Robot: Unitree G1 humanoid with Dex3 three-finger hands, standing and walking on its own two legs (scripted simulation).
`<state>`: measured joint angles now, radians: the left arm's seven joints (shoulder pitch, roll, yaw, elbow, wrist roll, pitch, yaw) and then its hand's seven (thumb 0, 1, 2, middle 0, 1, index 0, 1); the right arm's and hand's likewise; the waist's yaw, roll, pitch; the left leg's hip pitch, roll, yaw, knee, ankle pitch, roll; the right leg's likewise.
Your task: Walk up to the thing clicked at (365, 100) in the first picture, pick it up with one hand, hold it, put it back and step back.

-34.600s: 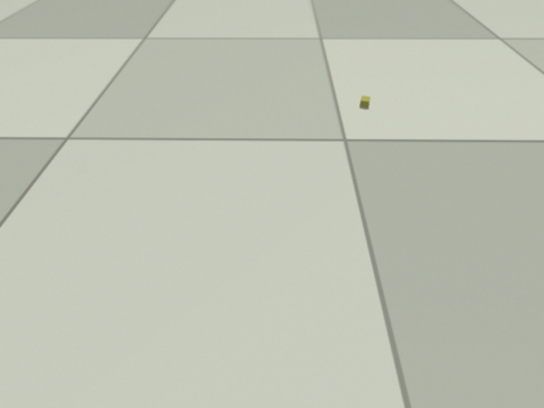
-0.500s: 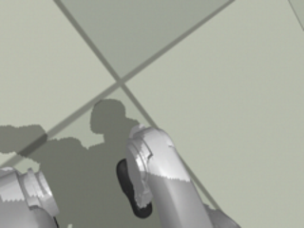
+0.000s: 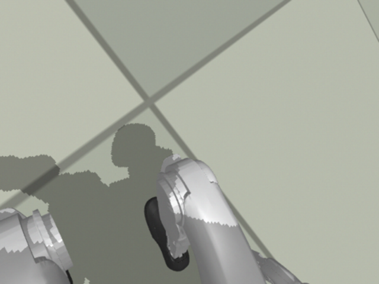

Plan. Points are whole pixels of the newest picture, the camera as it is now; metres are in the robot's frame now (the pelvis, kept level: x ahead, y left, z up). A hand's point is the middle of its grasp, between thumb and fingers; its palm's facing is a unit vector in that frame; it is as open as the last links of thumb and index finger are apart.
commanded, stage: close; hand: left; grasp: from above
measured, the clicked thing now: out of the picture +0.46 +0.36 -0.28
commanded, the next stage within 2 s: settle in 0.34 s
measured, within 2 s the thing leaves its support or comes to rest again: leaves its support in 0.70 s
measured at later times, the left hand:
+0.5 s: hand out of the picture +0.45 +0.35 -0.24, palm faces -0.40 -0.17 -0.90, open 8.9 cm
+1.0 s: hand out of the picture +0.46 +0.37 -0.17, palm faces -0.36 -0.12 -0.92, open 8.9 cm
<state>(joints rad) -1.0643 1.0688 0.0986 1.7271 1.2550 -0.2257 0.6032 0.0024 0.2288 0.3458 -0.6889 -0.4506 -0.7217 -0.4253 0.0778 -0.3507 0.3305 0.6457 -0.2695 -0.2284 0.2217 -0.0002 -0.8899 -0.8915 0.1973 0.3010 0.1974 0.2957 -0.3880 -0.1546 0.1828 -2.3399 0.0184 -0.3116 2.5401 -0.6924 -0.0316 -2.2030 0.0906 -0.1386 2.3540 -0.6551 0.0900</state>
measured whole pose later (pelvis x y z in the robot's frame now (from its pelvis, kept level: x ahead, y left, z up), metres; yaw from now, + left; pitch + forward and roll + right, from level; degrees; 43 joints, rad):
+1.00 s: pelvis +0.01 +0.00 +0.01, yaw +2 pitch +31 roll -14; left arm -0.98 0.93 0.09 1.45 1.20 -0.14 0.42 0.00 0.16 0.20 -0.90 -0.23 -0.94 -0.20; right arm 0.12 -0.33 0.22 0.66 -0.21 -0.15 0.23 0.00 -0.90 -0.89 0.20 0.30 0.20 0.30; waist -0.31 -0.05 0.05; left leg -2.36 0.01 -0.27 2.49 -0.69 -0.03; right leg -2.23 0.06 -0.12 2.34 -0.68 0.07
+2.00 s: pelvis -0.01 -0.01 +0.10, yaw +10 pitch +34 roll -7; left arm -0.73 0.70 0.02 0.95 1.05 -0.11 0.05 -0.01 0.18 0.24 -0.85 -0.31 -0.88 -0.29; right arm 0.19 -0.28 0.03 0.63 -0.04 0.06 0.09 0.00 -0.91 -0.90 0.20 0.30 0.20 0.30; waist -0.15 0.05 -0.15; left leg -2.12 0.01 -0.13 2.14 -0.62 -0.02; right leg -2.03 0.00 -0.03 2.07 -0.64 0.06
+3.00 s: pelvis +0.05 +0.00 +0.40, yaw +14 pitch +13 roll -1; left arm -0.35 0.41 -0.16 0.79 1.00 0.00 0.12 0.00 0.20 0.27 -0.81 -0.36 -0.83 -0.33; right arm 0.24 -0.24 -0.03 0.73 0.03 -0.02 -0.05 0.01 -0.90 -0.89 0.20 0.30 0.20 0.30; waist -0.06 0.04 -0.11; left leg -0.84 0.05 -0.01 1.03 -0.41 -0.02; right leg -0.81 -0.01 0.01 1.00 -0.41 0.04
